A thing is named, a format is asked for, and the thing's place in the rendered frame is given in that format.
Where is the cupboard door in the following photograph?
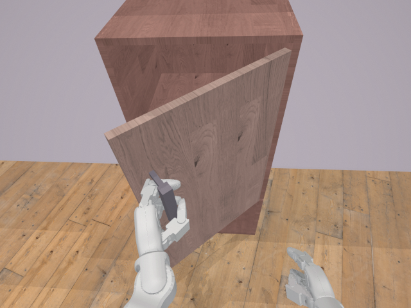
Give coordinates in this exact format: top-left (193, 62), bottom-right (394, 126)
top-left (104, 48), bottom-right (292, 268)

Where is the handle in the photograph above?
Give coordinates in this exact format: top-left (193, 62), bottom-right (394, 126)
top-left (149, 170), bottom-right (178, 221)

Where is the robot right hand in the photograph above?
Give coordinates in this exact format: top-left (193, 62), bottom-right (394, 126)
top-left (285, 247), bottom-right (335, 308)

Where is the robot left hand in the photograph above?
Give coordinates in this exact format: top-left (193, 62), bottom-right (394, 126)
top-left (134, 178), bottom-right (190, 257)

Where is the left robot forearm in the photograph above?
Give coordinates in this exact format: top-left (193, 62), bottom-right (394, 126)
top-left (124, 251), bottom-right (177, 308)

